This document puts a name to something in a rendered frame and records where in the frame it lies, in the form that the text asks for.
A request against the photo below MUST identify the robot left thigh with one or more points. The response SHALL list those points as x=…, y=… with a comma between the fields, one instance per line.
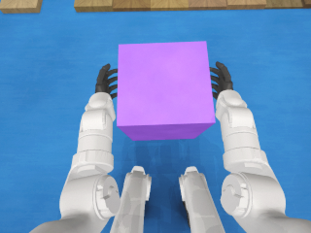
x=135, y=193

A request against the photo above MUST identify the carton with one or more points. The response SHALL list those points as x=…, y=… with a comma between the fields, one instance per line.
x=164, y=91

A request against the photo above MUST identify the right robot upper arm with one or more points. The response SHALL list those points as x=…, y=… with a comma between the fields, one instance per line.
x=258, y=204

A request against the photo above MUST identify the robot right forearm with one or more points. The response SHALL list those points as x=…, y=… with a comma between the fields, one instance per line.
x=240, y=136

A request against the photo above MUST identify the robot left forearm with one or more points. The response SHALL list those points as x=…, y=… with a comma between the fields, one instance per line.
x=94, y=151

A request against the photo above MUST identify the left robot upper arm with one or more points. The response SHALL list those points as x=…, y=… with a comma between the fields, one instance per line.
x=86, y=205

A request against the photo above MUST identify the robot right foot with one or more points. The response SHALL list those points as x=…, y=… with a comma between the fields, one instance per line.
x=188, y=216

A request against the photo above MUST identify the robot right hand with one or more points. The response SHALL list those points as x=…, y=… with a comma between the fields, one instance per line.
x=223, y=79

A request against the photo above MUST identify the robot left hand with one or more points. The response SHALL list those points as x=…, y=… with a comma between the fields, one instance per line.
x=102, y=81

